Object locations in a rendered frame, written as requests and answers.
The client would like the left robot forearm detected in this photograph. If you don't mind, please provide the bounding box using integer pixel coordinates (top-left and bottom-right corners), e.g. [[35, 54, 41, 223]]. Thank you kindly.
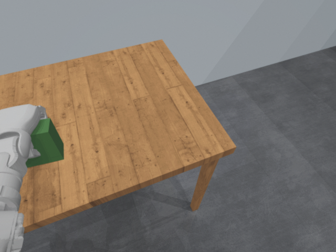
[[0, 128, 32, 211]]

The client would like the table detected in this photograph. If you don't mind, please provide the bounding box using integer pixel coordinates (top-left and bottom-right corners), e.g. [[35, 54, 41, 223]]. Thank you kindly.
[[0, 39, 236, 234]]

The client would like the left robot upper arm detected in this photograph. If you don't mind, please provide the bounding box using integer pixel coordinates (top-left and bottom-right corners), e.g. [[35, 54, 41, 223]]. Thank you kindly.
[[0, 211, 25, 252]]

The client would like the sponge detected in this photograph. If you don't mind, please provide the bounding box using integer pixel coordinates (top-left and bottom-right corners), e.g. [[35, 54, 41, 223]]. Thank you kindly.
[[26, 118, 64, 168]]

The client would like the robot left hand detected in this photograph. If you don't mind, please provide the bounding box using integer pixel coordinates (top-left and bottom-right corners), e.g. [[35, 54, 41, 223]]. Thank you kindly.
[[0, 104, 48, 159]]

